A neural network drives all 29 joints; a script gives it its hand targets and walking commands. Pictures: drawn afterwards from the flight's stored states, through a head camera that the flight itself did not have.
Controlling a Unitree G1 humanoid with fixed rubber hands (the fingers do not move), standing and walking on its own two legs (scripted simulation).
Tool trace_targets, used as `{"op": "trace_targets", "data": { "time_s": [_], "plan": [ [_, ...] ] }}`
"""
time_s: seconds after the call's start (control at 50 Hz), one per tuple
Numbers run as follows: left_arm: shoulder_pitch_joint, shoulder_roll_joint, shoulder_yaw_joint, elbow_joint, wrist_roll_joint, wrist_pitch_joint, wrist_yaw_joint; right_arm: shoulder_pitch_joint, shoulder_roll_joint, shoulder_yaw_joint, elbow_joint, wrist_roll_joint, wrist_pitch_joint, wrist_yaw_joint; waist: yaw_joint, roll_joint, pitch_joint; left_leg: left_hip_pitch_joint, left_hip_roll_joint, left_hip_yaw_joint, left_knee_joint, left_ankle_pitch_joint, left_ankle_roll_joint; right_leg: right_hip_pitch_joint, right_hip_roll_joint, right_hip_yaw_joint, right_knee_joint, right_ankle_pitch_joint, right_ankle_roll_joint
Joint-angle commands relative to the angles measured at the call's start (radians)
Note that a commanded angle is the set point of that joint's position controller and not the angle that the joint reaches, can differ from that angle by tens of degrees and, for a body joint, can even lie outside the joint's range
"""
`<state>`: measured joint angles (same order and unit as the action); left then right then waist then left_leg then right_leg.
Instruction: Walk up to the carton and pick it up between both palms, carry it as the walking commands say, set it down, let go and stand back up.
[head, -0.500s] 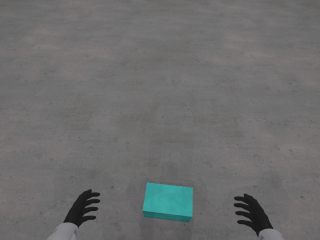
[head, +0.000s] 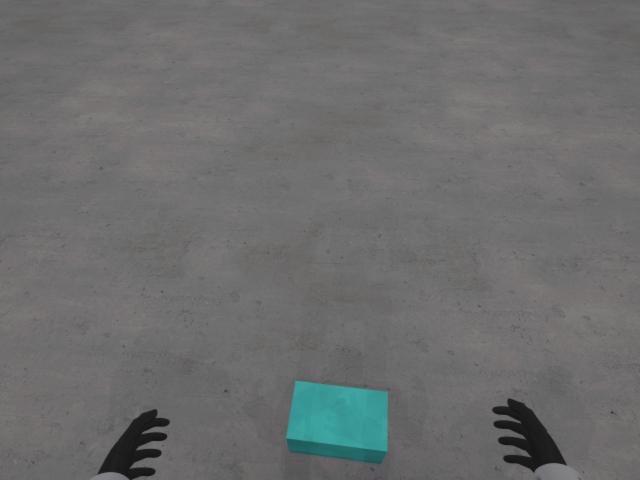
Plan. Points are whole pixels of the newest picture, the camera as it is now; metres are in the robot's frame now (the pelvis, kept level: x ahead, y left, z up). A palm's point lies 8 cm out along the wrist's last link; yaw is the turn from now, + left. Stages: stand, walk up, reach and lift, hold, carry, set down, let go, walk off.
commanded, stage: stand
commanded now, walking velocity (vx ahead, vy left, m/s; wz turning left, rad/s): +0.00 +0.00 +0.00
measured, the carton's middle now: (338, 422) +0.38 -0.02 -0.70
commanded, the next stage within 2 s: none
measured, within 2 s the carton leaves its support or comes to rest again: neither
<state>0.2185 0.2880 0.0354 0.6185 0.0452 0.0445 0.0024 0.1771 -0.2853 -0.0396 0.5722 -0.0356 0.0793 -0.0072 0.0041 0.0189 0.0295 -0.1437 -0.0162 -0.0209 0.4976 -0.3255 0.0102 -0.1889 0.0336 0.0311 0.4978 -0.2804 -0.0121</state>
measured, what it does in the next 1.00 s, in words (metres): stands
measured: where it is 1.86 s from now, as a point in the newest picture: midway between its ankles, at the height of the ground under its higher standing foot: outside the picture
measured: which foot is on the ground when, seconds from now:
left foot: down 0.00-1.00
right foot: down 0.00-1.00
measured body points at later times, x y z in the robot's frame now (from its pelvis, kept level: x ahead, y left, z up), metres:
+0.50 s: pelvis +0.01 -0.01 +0.01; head +0.00 -0.02 +0.46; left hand +0.13 +0.29 -0.09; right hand +0.13 -0.30 -0.10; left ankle -0.04 +0.11 -0.74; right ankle -0.01 -0.11 -0.74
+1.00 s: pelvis -0.01 -0.01 +0.01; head -0.01 -0.01 +0.46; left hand +0.09 +0.31 -0.10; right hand +0.10 -0.32 -0.11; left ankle -0.04 +0.11 -0.74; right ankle -0.01 -0.11 -0.74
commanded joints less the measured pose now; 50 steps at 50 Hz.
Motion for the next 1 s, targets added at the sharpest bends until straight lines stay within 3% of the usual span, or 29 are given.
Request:
{"op": "trace_targets", "data": {
  "time_s": [0.0, 0.1, 0.42, 0.98],
  "plan": [
    [-0.06, 0.15, 0.048, -0.037, 0.0, -0.04, 0.007, -0.055, -0.14, -0.039, -0.023, 0.0, -0.054, 0.001, -0.004, -0.02, -0.06, -0.01, 0.072, -0.065, -0.087, 0.209, -0.018, -0.005, -0.081, 0.065, -0.094, 0.194, 0.014],
    [-0.053, 0.173, 0.046, 0.021, -0.003, -0.047, 0.011, -0.042, -0.172, -0.034, 0.047, -0.001, -0.071, -0.005, -0.001, -0.027, -0.086, 0.007, 0.081, -0.071, -0.089, 0.282, -0.019, 0.029, -0.096, 0.071, -0.088, 0.275, 0.009],
    [-0.082, 0.225, 0.031, 0.171, -0.014, -0.057, 0.019, -0.026, -0.223, -0.012, 0.197, 0.004, -0.091, -0.02, -0.003, -0.016, -0.069, 0.019, 0.097, -0.09, -0.125, 0.327, -0.014, 0.072, -0.117, 0.088, -0.123, 0.329, 0.001],
    [-0.129, 0.258, 0.007, 0.332, -0.024, -0.062, 0.013, -0.056, -0.26, 0.003, 0.351, 0.012, -0.099, -0.017, 0.002, -0.016, -0.03, 0.02, 0.118, -0.114, -0.206, 0.234, 0.003, 0.083, -0.134, 0.106, -0.199, 0.224, -0.008]
  ]
}}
